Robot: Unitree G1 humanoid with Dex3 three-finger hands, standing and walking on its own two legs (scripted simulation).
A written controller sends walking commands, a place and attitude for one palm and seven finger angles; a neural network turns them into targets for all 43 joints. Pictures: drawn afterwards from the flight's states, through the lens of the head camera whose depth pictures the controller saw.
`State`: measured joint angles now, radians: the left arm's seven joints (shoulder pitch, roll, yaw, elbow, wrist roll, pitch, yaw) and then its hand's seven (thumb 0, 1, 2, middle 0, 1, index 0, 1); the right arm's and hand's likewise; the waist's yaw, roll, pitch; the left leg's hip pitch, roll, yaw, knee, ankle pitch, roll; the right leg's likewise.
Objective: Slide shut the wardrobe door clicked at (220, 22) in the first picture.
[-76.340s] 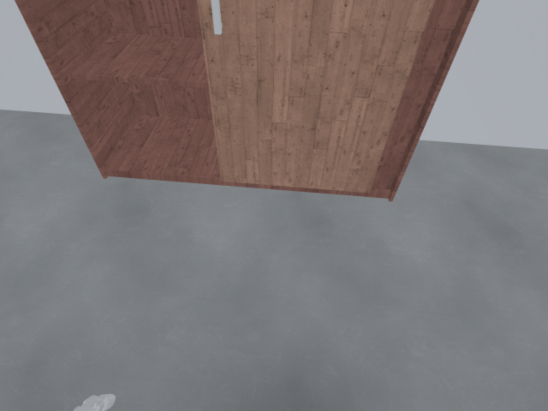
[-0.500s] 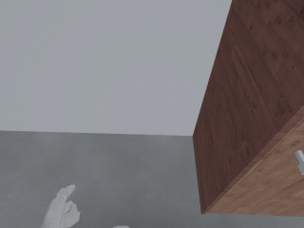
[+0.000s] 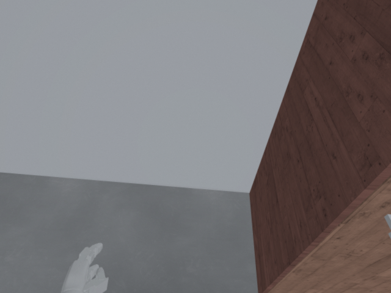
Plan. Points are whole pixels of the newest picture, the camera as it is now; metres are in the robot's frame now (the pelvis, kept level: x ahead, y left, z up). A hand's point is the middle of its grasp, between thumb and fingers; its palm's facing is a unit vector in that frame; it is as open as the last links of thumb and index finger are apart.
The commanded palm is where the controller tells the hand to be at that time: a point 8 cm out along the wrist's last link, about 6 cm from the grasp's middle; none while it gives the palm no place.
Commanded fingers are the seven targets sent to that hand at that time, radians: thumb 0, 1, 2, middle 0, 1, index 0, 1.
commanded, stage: stop walking and hold the door there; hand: right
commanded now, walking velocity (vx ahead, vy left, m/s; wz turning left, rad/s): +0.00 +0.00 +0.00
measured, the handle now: out of the picture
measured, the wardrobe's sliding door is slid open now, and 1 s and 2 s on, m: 0.00 0.00 0.00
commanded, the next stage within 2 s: loosen the grip on the handle in 1.60 s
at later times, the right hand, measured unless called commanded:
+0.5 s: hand out of the picture +0.23 -0.36 +0.12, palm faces +0.55 +0.76 -0.34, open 6.2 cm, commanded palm +0.17 -0.38 +0.13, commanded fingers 0.00 -0.90 -0.90 0.45 1.40 0.45 1.40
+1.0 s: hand out of the picture +0.22 -0.36 +0.13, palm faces +0.30 +0.94 -0.16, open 5.9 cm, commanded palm +0.18 -0.39 +0.13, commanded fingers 0.00 -0.90 -0.90 0.45 1.40 0.45 1.40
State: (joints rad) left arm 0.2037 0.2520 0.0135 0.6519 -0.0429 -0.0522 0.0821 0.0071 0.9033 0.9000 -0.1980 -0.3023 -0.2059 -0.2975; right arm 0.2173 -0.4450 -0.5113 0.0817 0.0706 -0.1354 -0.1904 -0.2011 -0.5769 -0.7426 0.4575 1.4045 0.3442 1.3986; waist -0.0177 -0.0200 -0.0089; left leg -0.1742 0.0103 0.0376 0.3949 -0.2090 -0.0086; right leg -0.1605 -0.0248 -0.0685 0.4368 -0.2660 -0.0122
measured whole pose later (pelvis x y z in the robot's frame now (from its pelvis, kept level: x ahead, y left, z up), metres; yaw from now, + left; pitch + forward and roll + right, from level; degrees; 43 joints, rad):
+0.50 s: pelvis -0.03 -0.06 -0.01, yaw -1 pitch +0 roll +0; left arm 0.20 0.22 0.00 0.63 -0.03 -0.08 0.04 0.01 0.90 0.90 -0.20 -0.30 -0.20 -0.30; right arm 0.18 -0.38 -0.41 -0.07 0.08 -0.15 -0.17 -0.15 -0.62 -0.72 0.46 1.40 0.34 1.39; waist -0.02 -0.03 0.05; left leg -0.25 0.09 0.08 0.59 -0.31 -0.01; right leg -0.28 0.08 -0.10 0.54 -0.27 -0.11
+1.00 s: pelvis -0.06 -0.17 -0.01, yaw -2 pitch +0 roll +0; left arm 0.14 0.14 -0.07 0.63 -0.02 -0.03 0.03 0.01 0.90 0.90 -0.20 -0.30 -0.21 -0.30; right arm 0.14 -0.19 -0.12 -0.28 0.05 -0.13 -0.15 -0.05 -0.70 -0.78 0.46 1.40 0.33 1.40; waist -0.01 -0.04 0.11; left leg -0.22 0.00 0.07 0.54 -0.32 0.03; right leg -0.28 -0.01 -0.05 0.56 -0.28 -0.02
